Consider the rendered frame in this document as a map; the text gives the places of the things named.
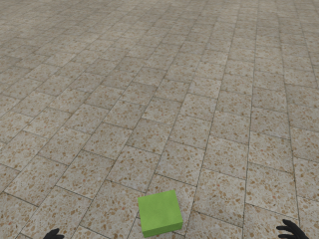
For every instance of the robot left hand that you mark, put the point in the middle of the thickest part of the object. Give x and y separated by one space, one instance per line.
53 234

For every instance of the carton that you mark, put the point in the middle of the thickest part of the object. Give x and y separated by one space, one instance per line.
159 213

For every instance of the robot right hand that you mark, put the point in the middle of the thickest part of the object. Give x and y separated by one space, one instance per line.
292 228

